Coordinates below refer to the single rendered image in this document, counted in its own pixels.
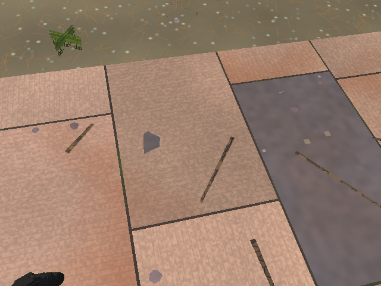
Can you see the robot left hand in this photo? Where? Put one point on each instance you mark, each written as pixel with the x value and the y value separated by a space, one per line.
pixel 41 279

